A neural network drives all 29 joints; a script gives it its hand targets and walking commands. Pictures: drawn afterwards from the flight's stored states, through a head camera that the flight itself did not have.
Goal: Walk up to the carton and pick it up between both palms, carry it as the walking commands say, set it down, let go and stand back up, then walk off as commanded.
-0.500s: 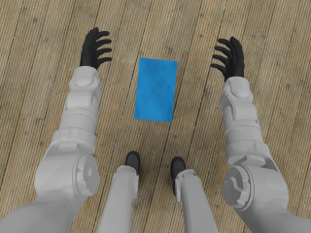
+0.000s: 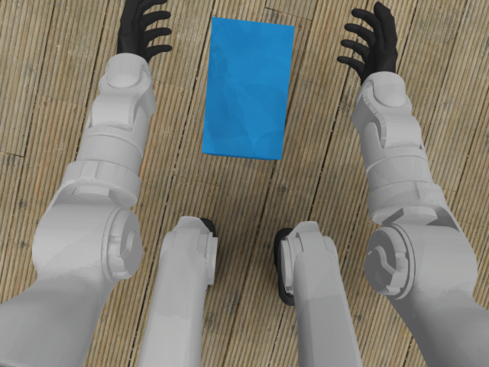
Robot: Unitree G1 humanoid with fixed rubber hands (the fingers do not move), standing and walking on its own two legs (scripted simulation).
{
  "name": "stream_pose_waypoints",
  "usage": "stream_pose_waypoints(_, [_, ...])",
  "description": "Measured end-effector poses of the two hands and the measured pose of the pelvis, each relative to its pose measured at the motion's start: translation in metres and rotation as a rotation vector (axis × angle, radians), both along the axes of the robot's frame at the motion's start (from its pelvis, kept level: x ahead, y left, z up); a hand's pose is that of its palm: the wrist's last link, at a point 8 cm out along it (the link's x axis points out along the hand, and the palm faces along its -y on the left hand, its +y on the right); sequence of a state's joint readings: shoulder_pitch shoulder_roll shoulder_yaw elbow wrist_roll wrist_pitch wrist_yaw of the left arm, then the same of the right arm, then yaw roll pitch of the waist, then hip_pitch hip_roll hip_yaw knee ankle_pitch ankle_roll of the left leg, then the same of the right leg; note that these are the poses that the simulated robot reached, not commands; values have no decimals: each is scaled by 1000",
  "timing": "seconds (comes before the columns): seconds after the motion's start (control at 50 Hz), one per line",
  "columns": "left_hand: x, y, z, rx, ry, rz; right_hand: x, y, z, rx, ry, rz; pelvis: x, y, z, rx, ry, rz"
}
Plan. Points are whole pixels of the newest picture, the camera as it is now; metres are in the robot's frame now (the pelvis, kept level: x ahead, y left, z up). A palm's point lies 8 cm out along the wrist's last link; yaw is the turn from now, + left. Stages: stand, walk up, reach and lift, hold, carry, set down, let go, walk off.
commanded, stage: reach and lift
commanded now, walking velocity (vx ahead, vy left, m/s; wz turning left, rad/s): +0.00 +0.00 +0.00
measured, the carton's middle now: (245, 101) +0.52 +0.02 -0.39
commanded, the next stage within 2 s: none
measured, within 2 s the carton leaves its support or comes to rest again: neither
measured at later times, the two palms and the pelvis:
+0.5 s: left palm (165, 85) +0.52 +0.17 -0.28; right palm (335, 96) +0.52 -0.14 -0.28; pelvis -0.01 +0.00 -0.10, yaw -1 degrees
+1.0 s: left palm (170, 91) +0.52 +0.17 -0.32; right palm (329, 100) +0.52 -0.14 -0.31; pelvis -0.02 -0.01 -0.13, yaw -1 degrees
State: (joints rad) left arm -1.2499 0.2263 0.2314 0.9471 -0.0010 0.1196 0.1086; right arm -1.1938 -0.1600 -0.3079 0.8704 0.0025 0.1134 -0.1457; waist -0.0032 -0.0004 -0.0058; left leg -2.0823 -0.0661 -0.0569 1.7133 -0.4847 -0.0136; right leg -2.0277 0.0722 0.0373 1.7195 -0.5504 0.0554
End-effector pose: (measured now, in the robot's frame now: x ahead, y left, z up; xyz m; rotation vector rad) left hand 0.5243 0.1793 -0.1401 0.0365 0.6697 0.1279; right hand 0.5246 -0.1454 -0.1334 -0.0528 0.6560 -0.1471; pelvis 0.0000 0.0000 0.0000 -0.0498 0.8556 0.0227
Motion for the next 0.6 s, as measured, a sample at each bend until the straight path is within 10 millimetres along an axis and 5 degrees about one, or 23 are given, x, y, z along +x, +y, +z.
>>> stream_pose_waypoints(0.6, [-7, -9, -165, 10, 84, -35, -6, 4, -166, 33, 83, 38, -16, -5, -113, 9, -147, -28])
